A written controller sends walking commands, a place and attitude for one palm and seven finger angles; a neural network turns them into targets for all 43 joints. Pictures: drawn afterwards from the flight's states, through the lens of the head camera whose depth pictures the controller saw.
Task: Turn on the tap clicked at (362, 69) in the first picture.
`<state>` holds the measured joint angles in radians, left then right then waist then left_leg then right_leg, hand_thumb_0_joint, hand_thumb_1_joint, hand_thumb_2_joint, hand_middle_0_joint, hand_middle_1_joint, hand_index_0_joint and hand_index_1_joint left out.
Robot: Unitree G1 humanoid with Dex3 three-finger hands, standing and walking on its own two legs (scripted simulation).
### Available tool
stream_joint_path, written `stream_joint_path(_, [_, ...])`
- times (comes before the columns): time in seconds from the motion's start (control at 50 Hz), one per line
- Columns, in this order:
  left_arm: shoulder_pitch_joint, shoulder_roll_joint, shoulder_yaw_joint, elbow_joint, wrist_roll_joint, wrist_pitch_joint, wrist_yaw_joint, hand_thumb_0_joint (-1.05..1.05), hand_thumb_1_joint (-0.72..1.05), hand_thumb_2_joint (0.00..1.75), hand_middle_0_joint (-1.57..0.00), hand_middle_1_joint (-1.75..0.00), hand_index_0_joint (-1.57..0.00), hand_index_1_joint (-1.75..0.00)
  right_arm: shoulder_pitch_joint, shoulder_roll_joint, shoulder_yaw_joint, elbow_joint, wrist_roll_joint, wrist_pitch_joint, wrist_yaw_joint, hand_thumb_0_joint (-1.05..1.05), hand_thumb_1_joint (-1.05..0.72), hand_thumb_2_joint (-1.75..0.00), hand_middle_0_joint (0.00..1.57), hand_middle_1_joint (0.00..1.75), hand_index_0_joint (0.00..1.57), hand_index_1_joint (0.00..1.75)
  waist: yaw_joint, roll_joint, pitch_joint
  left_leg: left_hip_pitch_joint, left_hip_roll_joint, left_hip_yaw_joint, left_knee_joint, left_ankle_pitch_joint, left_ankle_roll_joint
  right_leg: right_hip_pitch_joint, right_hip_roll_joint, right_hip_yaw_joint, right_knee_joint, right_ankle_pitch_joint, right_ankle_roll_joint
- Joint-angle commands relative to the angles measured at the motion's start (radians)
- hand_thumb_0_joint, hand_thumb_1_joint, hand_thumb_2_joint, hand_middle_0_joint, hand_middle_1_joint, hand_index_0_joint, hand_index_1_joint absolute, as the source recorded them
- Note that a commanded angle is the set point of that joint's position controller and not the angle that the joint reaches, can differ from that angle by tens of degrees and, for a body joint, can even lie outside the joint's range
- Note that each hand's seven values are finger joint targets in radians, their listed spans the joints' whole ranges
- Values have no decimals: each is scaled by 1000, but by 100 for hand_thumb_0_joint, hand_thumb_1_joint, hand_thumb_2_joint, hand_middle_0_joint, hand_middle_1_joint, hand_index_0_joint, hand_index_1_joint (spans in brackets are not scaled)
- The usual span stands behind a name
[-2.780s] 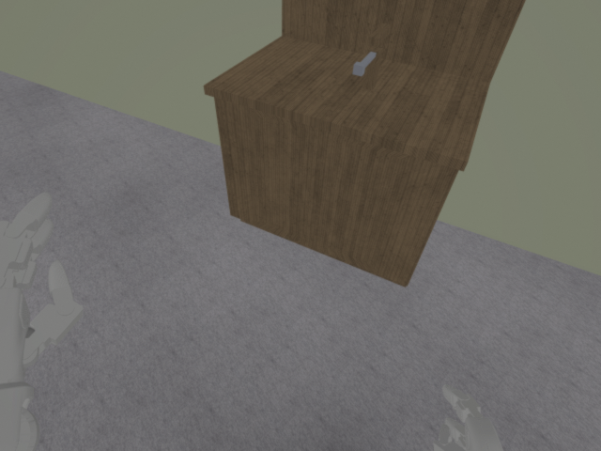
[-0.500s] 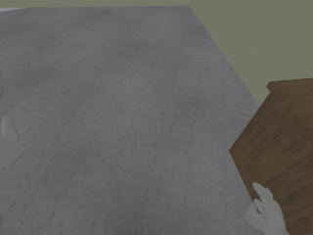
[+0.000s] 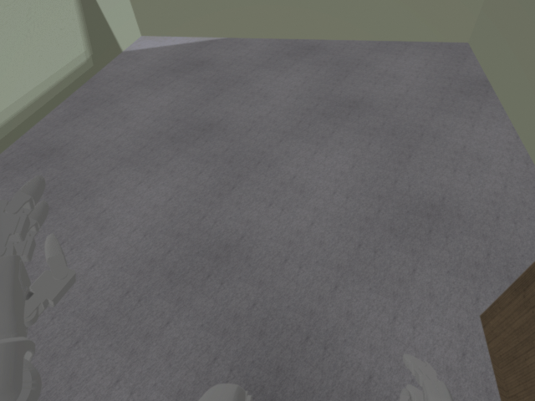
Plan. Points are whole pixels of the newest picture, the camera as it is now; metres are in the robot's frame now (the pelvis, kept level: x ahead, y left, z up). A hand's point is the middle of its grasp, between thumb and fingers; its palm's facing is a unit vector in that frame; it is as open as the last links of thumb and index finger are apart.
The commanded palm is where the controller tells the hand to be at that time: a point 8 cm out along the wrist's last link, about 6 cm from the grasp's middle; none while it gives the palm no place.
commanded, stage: walk to a spot facing it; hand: left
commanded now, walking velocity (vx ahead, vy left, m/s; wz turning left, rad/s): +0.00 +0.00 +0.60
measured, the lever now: out of the picture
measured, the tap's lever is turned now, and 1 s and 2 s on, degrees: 0 0 0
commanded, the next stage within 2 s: turn to face it in 1.36 s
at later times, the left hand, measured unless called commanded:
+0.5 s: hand out of the picture +0.07 +0.29 +0.19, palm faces +0.65 -0.66 -0.37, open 7.4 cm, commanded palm +0.02 +0.32 +0.18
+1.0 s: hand out of the picture +0.07 +0.34 +0.18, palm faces +0.79 -0.48 -0.38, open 7.4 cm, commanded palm +0.01 +0.35 +0.18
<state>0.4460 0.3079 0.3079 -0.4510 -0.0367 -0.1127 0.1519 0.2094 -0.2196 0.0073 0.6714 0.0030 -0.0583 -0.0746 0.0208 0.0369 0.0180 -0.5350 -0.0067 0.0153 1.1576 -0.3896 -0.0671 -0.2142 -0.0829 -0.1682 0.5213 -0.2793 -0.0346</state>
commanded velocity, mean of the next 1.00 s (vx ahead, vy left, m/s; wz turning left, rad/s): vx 0.30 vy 0.00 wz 0.42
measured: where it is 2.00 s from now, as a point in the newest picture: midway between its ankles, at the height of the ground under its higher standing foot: outside the picture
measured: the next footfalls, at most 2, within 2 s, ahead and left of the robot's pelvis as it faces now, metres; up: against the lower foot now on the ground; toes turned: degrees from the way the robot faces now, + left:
left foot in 0.24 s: -0.03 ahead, +0.15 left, +0.00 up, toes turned +14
right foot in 0.60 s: +0.04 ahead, -0.09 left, +0.00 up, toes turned +12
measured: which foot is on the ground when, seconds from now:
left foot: up 0.00-0.22, down 0.24-0.60, up 0.62-0.98, down 1.00-1.00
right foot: down 0.00-0.24, up 0.26-0.58, down 0.60-1.00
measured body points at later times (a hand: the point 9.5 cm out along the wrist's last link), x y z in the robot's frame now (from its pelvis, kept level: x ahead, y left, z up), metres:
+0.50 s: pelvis -0.05 +0.01 +0.00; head -0.06 +0.01 +0.45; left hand +0.03 +0.33 +0.21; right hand +0.15 -0.13 -0.09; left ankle -0.07 +0.14 -0.74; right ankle +0.00 -0.11 -0.69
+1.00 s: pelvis +0.00 +0.02 -0.01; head +0.02 +0.04 +0.44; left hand +0.03 +0.36 +0.20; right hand +0.28 -0.15 -0.08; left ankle -0.01 +0.15 -0.74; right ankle +0.00 -0.10 -0.74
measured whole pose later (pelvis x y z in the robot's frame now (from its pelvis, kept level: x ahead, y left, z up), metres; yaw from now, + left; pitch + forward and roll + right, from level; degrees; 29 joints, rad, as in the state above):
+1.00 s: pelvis +0.00 +0.02 -0.01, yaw +28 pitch +0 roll +2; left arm 0.47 0.35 0.37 -0.58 -0.03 -0.19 0.20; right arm 0.24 -0.29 -0.07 0.58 0.01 -0.07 -0.08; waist 0.03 -0.04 0.04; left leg -0.33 0.05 0.18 0.55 -0.28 0.01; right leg -0.18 -0.17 -0.24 0.61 -0.41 0.02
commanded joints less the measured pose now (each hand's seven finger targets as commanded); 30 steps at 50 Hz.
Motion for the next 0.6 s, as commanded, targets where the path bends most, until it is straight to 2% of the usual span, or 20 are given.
stream_joint_path(0.0, [-91,249,157,-223,3,-100,31,0,90,90,-20,-30,-20,-30,-146,-61,-36,-204,-14,-50,-39,0,-90,-90,20,30,20,30,-8,-171,-67,56,51,39,-154,-25,8,43,-258,98,-189,418,-55])
stream_joint_path(0.06, [-22,244,185,-249,0,-106,46,0,90,90,-20,-30,-20,-30,-113,-61,-42,-230,-24,-43,-38,0,-90,-90,20,30,20,30,17,-212,-128,87,41,91,-325,-60,22,119,-274,106,-158,456,-73])
stream_joint_path(0.1, [6,231,185,-260,0,-106,52,0,90,90,-20,-30,-20,-30,-103,-63,-49,-241,-21,-41,-34,0,-90,-90,20,30,20,30,23,-230,-152,109,48,87,-416,-92,31,155,-298,119,-120,488,-83])
stream_joint_path(0.14, [-18,222,177,-297,-2,-109,55,0,90,90,-20,-30,-20,-30,-84,-68,-49,-256,-24,-33,-27,0,-90,-90,20,30,20,30,9,-218,-169,146,36,107,-533,-54,40,152,-300,121,-77,437,-65])
stream_joint_path(0.16, [-20,222,177,-306,-6,-110,56,0,90,90,-20,-30,-20,-30,-72,-72,-51,-257,-25,-29,-25,0,-90,-90,20,30,20,30,-1,-193,-183,193,19,122,-609,-7,47,131,-290,109,-41,379,-41])
stream_joint_path(0.18, [-44,217,164,-321,-12,-111,55,0,90,90,-20,-30,-20,-30,-50,-76,-55,-259,-21,-25,-23,0,-90,-90,20,30,20,30,-26,-165,-195,275,9,123,-697,59,57,88,-277,89,35,283,-11])
stream_joint_path(0.2, [-47,214,151,-339,-20,-114,52,0,90,90,-20,-30,-20,-30,-38,-90,-62,-261,-15,-29,-26,0,-90,-90,20,30,20,30,-38,-42,-185,370,66,42,-762,106,98,-32,-218,57,193,151,30])
stream_joint_path(0.22, [-70,204,133,-376,-23,-130,46,0,90,90,-20,-30,-20,-30,-48,-121,-62,-269,-13,-44,-22,0,-90,-90,20,30,20,30,-44,207,-157,467,257,-247,-830,322,210,-271,-71,-4,437,-126,95])
stream_joint_path(0.24, [-73,219,140,-347,-8,-153,37,0,90,90,-20,-30,-20,-30,-41,-112,-58,-249,-10,-65,-8,0,-90,-90,20,30,20,30,-30,326,-124,511,430,-527,-855,496,322,-461,2,47,621,-375,106])
stream_joint_path(0.26, [-80,243,159,-305,25,-156,23,0,90,90,-20,-30,-20,-30,-56,-107,-60,-222,-5,-70,2,0,-90,-90,20,30,20,30,-37,285,-74,468,434,-554,-855,401,347,-535,-45,147,697,-299,94])
stream_joint_path(0.28, [-98,234,145,-331,34,-161,14,0,90,90,-20,-30,-20,-30,-68,-114,-70,-218,5,-72,13,0,-90,-90,20,30,20,30,-37,226,-61,426,389,-490,-846,299,338,-531,-52,170,713,-235,96])
stream_joint_path(0.3, [-136,239,141,-382,39,-167,10,0,90,90,-20,-30,-20,-30,-71,-106,-70,-211,10,-82,18,0,-90,-90,20,30,20,30,-29,192,-56,392,332,-404,-845,240,308,-496,-43,148,681,-179,101])
stream_joint_path(0.34, [-84,197,116,-356,27,-157,9,0,90,90,-20,-30,-20,-30,-67,-104,-67,-200,10,-91,23,0,-90,-90,20,30,20,30,-23,229,-40,304,254,-273,-868,145,263,-393,-17,101,608,-123,107])
stream_joint_path(0.4, [-79,196,118,-312,14,-146,8,0,90,90,-20,-30,-20,-30,-70,-101,-51,-190,6,-99,20,0,-90,-90,20,30,20,30,-25,233,-24,214,228,-247,-931,-55,248,-262,12,61,460,-99,110])
stream_joint_path(0.42, [-82,178,105,-276,11,-141,6,0,90,90,-20,-30,-20,-30,-73,-96,-46,-184,4,-98,16,0,-90,-90,20,30,20,30,-25,221,-13,178,228,-262,-947,-131,252,-216,21,55,413,-116,109])
stream_joint_path(0.48, [-107,175,105,-206,12,-129,5,0,90,90,-20,-30,-20,-30,-78,-92,-37,-175,-4,-92,7,0,-90,-90,20,30,20,30,-11,192,-24,166,220,-271,-928,-223,250,-96,66,19,218,-169,105])
stream_joint_path(0.52, [-128,168,91,-187,12,-111,4,0,90,90,-20,-30,-20,-30,-93,-83,-27,-173,-7,-81,5,0,-90,-90,20,30,20,30,-3,172,-36,115,194,-246,-855,-259,221,46,90,-9,42,-165,96])
stream_joint_path(0.54, [-136,181,95,-162,19,-101,2,0,90,90,-20,-30,-20,-30,-103,-78,-22,-169,-9,-75,4,0,-90,-90,20,30,20,30,7,120,-38,29,170,-218,-754,-256,197,155,66,28,-69,-153,79])
stream_joint_path(0.56, [-148,200,99,-163,29,-96,2,0,90,90,-20,-30,-20,-30,-89,-58,-22,-167,-7,-69,7,0,-90,-90,20,30,20,30,11,-54,-61,-78,94,-119,-506,-226,153,242,-65,183,-194,-236,21])
stream_joint_path(0.58, [-157,260,131,-170,27,-89,3,0,90,90,-20,-30,-20,-30,-107,-38,-28,-183,-3,-65,6,0,-90,-90,20,30,20,30,19,-374,-55,-247,-20,5,-135,-214,88,257,-338,613,-345,-410,-98])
